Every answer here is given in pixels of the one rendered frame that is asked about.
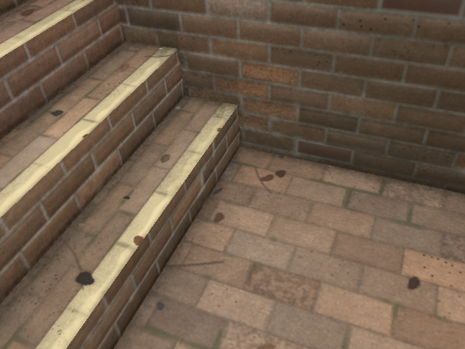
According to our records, stairs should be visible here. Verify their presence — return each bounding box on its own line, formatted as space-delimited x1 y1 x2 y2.
0 0 240 349

